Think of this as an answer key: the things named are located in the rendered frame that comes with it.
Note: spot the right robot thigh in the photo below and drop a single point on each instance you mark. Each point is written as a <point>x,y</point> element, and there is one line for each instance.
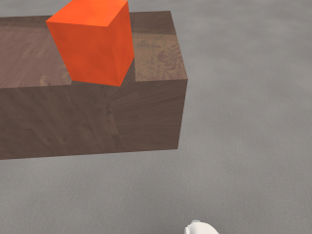
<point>199,228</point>

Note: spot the carton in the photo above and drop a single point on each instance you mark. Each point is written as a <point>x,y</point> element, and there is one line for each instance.
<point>94,39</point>

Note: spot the pedestal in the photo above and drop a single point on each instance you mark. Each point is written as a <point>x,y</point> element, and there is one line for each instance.
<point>44,113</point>

